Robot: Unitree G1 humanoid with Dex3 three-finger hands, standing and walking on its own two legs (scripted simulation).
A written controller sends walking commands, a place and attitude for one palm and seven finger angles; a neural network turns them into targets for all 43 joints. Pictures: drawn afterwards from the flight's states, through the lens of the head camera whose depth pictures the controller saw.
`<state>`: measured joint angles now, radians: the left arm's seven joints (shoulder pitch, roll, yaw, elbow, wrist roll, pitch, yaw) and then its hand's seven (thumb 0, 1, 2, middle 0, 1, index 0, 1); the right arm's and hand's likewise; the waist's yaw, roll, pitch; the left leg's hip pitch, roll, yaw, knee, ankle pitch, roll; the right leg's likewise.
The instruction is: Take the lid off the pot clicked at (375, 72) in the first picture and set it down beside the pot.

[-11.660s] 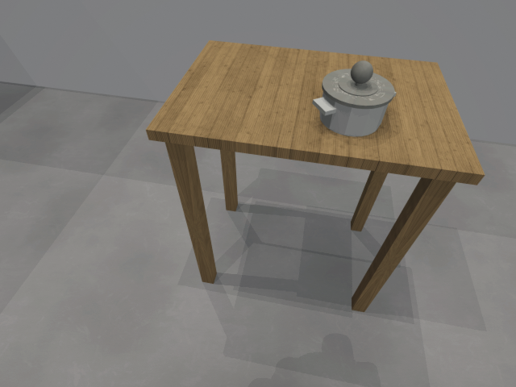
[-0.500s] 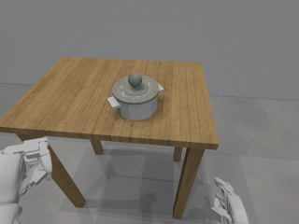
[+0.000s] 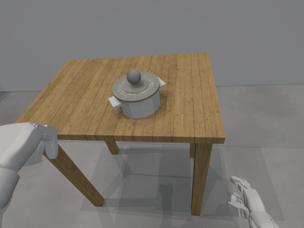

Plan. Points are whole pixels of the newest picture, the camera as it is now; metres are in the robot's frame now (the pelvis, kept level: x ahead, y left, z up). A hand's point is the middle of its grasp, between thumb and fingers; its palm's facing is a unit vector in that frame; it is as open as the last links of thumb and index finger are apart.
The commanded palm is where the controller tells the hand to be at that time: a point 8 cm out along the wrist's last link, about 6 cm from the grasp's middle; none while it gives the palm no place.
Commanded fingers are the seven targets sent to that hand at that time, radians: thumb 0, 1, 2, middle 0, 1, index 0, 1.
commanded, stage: reach forward and open the fingers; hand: left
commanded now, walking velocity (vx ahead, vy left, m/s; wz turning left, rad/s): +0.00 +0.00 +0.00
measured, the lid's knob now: (133, 76) +0.51 +0.13 +0.16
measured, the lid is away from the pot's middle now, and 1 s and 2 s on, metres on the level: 0.00 0.00 0.00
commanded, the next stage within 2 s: move the open hand above the knob in 0.96 s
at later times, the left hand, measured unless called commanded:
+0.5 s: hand (43, 130) +0.24 +0.26 +0.21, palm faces -0.09 +0.02 -1.00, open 7.9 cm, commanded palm +0.21 +0.25 +0.27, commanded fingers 0.00 -0.37 1.68 -0.88 -0.08 -0.88 -0.08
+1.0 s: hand (47, 105) +0.28 +0.26 +0.24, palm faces +0.01 +0.02 -1.00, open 9.9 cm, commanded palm +0.24 +0.25 +0.30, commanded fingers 0.00 -0.37 1.69 -0.88 -0.08 -0.88 -0.08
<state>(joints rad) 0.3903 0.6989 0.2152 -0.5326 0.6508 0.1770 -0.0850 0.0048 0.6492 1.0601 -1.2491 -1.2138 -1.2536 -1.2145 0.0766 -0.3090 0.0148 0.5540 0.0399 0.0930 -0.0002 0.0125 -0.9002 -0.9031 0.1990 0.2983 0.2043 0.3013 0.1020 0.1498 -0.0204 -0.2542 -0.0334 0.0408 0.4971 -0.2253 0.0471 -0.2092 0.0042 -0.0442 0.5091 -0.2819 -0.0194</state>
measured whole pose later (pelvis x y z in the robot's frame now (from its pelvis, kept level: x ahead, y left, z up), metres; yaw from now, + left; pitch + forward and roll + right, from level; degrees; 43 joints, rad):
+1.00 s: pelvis -0.04 +0.01 +0.00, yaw +1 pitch -3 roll +0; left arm -0.41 0.72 0.01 -0.06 0.75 0.17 -0.46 0.00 -0.36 1.66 -0.89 -0.08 -0.89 -0.08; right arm 0.10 -0.29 0.05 0.59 0.06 0.05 0.01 0.01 -0.90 -0.90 0.20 0.30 0.20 0.30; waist 0.07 0.14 0.01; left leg -0.25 -0.06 0.04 0.44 -0.14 0.06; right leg -0.23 -0.02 -0.04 0.51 -0.23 -0.01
